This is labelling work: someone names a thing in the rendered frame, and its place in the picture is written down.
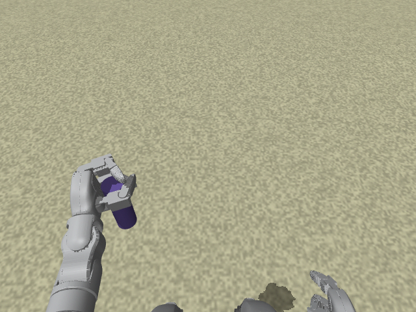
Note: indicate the can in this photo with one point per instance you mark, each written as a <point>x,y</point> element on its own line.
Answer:
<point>125,218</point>

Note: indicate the left robot arm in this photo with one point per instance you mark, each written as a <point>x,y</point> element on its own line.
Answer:
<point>77,284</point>

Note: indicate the right robot hand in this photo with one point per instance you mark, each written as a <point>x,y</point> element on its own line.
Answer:
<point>338,300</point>

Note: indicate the left robot hand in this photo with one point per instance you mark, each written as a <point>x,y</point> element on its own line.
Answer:
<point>86,195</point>

